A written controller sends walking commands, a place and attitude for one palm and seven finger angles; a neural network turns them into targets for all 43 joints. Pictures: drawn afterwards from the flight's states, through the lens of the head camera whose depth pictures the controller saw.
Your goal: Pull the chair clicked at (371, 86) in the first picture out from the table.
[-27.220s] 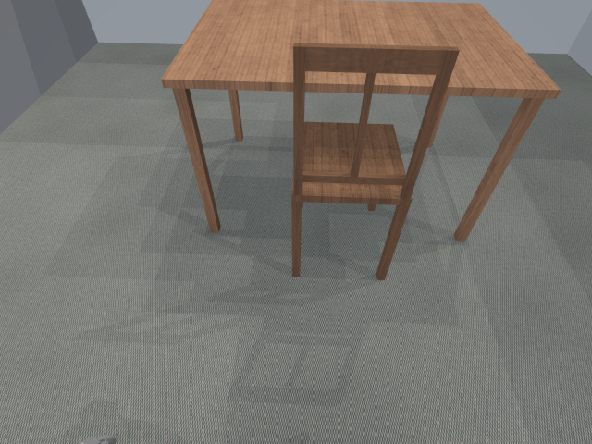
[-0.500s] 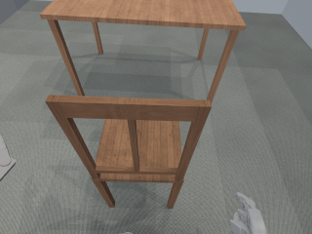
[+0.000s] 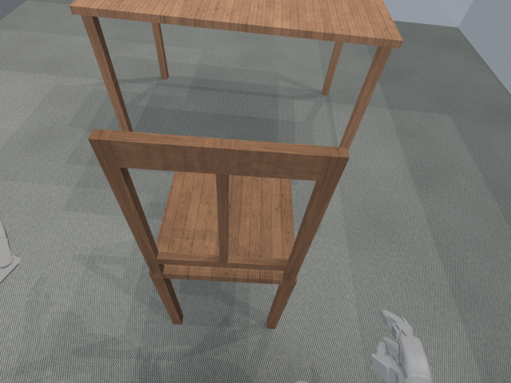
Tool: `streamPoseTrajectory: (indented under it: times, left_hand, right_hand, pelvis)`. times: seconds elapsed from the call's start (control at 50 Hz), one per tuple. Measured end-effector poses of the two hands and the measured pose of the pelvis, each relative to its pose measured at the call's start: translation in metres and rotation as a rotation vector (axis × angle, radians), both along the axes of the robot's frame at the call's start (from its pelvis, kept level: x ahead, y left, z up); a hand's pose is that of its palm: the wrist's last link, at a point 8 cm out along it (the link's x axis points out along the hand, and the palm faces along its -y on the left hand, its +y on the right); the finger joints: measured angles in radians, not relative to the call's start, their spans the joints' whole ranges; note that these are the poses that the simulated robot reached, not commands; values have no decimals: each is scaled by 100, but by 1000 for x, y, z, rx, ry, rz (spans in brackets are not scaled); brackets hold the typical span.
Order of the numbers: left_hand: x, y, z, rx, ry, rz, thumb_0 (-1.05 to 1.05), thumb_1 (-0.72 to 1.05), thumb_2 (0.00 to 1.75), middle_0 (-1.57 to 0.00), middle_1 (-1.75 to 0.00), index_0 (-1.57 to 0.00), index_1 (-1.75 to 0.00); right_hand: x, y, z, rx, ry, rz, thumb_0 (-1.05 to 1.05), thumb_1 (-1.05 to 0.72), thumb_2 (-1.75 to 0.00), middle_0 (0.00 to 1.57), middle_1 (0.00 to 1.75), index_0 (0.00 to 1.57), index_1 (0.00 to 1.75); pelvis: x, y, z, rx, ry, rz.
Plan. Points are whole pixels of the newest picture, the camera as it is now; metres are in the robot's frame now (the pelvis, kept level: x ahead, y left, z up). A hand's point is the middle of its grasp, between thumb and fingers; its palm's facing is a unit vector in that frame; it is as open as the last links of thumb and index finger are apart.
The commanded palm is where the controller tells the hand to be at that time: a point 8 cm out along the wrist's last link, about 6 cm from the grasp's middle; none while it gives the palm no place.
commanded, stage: step back with the hand held close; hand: left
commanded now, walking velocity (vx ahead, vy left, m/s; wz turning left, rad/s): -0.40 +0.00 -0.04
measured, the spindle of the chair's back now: (223, 223) +0.41 +0.08 -0.05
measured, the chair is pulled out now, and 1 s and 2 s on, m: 0.63 0.63 0.63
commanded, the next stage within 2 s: stop stepping back and stand still in 0.30 s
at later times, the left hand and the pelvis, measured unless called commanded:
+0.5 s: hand out of the picture +0.08 +0.20 +0.17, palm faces +0.32 -0.78 -0.54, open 7.4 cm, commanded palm +0.04 +0.24 +0.19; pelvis -0.12 -0.05 +0.01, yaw -4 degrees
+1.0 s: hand out of the picture +0.02 +0.21 +0.17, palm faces +0.48 -0.77 -0.41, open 7.4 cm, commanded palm -0.04 +0.25 +0.19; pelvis -0.17 -0.05 +0.01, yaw +0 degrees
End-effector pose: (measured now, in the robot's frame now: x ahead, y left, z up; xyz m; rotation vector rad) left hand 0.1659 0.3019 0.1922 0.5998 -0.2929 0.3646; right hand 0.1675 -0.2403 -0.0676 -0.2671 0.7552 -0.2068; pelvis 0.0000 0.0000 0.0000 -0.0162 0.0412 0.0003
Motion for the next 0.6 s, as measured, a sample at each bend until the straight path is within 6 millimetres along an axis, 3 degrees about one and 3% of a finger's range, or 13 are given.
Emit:
streamPoseTrajectory:
  times: [0.08, 0.24, 0.36, 0.42, 0.5, 0.6]
  left_hand:
    - [-13, 2, 0, -55, 3, 15, 2, 89, 90, -21, -30, -21, -30]
    - [-39, -33, 15, -51, -29, -90, 2, 89, 90, -21, -30, -21, -30]
    - [-74, -64, 16, 37, 50, -130, 2, 89, 90, -21, -30, -21, -30]
    - [-99, -76, 18, 37, 81, -128, 2, 89, 90, -21, -30, -21, -30]
    - [-121, -68, 6, 4, 130, -32, 1, 88, 90, -22, -30, -22, -30]
    - [-142, -55, -8, -71, 75, 32, 2, 88, 90, -21, -30, -22, -30]
  right_hand:
    - [-17, 8, 8, 7, -19, 25, 1, -91, -90, 20, 30, 20, 30]
    - [-60, 6, 7, 60, -40, 56, 1, -91, -90, 21, 30, 20, 30]
    - [-104, -24, -12, 101, -28, 47, 1, -90, -90, 21, 30, 20, 30]
    - [-133, -45, -12, 99, 20, -8, 1, -91, -90, 21, 30, 20, 30]
    - [-164, -67, -5, 66, 44, -85, 1, -91, -90, 20, 30, 20, 30]
    - [-186, -81, -1, -7, 14, -91, 1, -91, -90, 20, 30, 20, 30]
  pelvis:
    - [-14, 0, 7, -17, -3, -16]
    - [-55, -17, 11, -32, 6, -54]
    - [-100, -42, 4, -56, 1, -53]
    - [-112, -48, 10, -7, 9, -68]
    - [-122, -52, 15, 35, 12, -66]
    - [-140, -49, 7, 6, -11, -3]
